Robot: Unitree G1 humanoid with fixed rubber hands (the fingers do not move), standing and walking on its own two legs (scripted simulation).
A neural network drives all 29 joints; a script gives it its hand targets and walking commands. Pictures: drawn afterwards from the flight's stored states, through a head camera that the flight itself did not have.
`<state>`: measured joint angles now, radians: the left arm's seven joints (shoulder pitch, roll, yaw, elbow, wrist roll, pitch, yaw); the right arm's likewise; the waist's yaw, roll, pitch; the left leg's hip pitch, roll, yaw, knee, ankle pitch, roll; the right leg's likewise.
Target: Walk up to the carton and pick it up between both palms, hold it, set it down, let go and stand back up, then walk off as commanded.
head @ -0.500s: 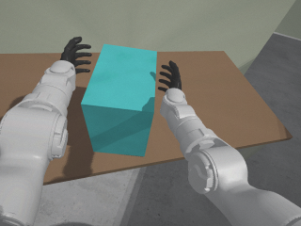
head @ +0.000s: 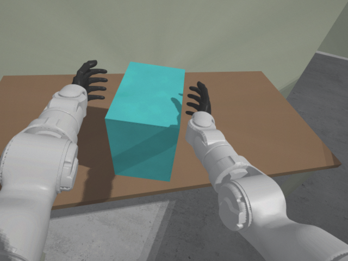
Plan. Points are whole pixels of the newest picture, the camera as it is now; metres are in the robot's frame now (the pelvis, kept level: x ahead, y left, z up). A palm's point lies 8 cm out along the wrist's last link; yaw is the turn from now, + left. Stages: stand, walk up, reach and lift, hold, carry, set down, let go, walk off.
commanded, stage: set down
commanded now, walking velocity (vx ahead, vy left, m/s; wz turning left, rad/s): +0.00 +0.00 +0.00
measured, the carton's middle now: (150, 121) +0.53 -0.02 +0.00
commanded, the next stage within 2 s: none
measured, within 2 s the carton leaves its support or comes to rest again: neither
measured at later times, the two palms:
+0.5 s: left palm (64, 132) +0.43 +0.19 +0.08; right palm (199, 145) +0.36 -0.12 +0.07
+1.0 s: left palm (56, 159) +0.38 +0.21 +0.04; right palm (197, 166) +0.32 -0.11 +0.04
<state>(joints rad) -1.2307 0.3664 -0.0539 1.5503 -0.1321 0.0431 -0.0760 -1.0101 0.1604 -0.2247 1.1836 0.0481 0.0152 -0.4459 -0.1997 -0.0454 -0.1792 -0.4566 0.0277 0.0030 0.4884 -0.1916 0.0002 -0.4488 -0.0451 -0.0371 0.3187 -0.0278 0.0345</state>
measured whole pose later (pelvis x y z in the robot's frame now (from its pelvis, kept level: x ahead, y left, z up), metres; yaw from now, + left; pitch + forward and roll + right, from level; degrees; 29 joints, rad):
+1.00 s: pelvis +0.01 +0.00 +0.00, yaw +0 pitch +3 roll -2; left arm -0.50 0.35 -0.01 0.78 -0.13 0.07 -0.18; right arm -0.31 0.16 0.06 0.68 0.12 -0.21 -0.52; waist -0.05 -0.05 -0.04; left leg -0.32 0.03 0.00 0.49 -0.23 0.00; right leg -0.31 -0.04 -0.04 0.32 -0.06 0.04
